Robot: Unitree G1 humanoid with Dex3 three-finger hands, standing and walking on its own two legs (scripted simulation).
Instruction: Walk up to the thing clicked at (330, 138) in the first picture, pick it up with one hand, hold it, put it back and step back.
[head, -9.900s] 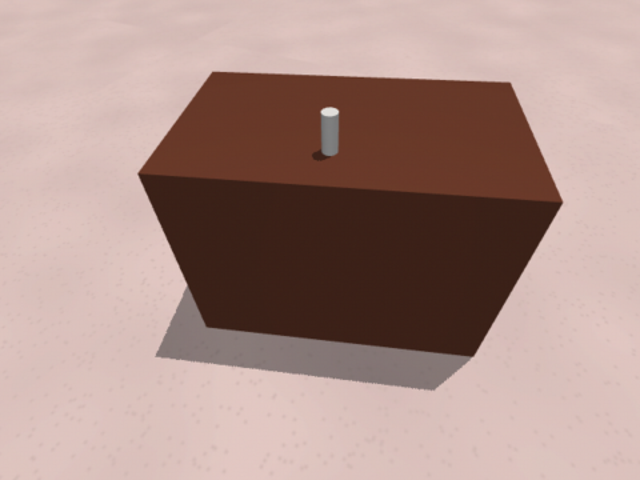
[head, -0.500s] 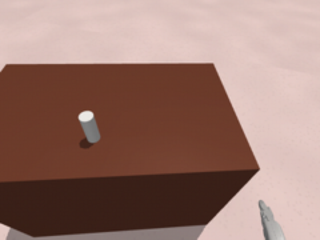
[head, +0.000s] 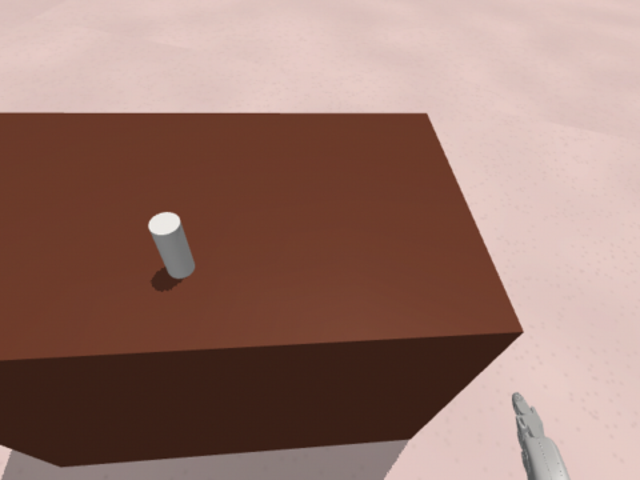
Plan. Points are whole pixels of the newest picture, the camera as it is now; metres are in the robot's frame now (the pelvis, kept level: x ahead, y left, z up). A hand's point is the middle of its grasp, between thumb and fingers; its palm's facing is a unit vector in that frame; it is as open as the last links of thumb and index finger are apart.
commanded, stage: go down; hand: left
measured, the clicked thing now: (173, 247) +0.46 +0.21 +0.00
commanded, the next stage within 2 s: approach in 0.80 s
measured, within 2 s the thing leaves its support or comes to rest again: neither
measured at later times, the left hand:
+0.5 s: hand out of the picture +0.36 +0.40 +0.14, palm faces +0.20 -0.98 +0.02, open 17.3 cm
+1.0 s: hand out of the picture +0.36 +0.40 +0.13, palm faces +0.19 -0.98 +0.02, open 17.3 cm
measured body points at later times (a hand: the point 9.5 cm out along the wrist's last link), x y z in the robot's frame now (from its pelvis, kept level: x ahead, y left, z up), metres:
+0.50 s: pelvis +0.00 +0.00 -0.01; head +0.05 +0.03 +0.44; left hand +0.34 +0.45 +0.14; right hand +0.15 -0.26 -0.06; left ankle +0.00 +0.11 -0.72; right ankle -0.02 -0.14 -0.72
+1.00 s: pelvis -0.01 +0.00 -0.01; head +0.04 +0.04 +0.43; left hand +0.34 +0.45 +0.13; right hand +0.15 -0.25 -0.06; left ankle +0.00 +0.11 -0.72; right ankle -0.02 -0.14 -0.72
